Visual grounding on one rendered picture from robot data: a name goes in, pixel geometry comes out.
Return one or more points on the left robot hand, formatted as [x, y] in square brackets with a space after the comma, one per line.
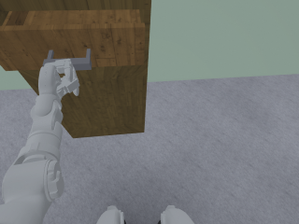
[49, 81]

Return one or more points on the robot thigh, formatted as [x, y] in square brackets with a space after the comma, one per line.
[175, 216]
[113, 216]

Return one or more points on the cabinet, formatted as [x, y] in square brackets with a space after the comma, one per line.
[111, 99]

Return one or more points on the robot right thigh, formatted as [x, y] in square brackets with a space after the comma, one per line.
[175, 216]

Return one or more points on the left robot upper arm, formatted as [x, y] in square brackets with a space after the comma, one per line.
[29, 190]

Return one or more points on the handle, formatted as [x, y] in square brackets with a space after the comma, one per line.
[78, 63]

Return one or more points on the robot left thigh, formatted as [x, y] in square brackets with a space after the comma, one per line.
[113, 216]

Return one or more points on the drawer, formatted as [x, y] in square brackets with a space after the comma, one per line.
[116, 37]

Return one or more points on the left robot forearm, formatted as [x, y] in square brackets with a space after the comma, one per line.
[45, 137]

